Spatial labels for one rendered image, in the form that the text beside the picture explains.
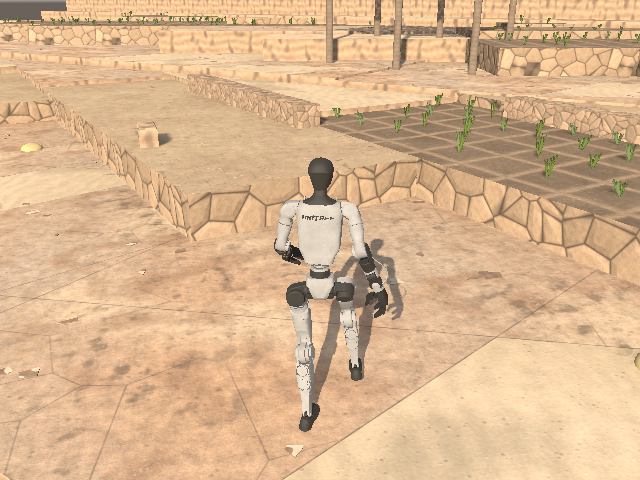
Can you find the robot right upper arm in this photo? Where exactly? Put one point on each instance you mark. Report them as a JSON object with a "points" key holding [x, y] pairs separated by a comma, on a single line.
{"points": [[351, 212]]}

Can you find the left robot forearm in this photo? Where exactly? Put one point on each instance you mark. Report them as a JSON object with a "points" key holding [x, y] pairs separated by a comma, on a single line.
{"points": [[284, 254]]}

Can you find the robot torso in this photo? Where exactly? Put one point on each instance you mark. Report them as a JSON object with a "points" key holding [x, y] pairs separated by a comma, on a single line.
{"points": [[319, 231]]}

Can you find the right robot forearm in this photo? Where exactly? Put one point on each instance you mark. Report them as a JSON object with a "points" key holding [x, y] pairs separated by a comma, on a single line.
{"points": [[370, 271]]}

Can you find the robot left upper arm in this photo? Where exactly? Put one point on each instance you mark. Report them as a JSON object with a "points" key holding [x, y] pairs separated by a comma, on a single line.
{"points": [[287, 212]]}

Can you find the right robot hand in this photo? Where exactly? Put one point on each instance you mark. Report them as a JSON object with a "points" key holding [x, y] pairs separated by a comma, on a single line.
{"points": [[383, 301]]}

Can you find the right robot thigh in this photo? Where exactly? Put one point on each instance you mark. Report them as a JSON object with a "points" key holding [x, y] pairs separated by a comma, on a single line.
{"points": [[344, 290]]}

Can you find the left robot hand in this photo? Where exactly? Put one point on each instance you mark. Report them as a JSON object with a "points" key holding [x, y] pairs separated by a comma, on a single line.
{"points": [[296, 253]]}

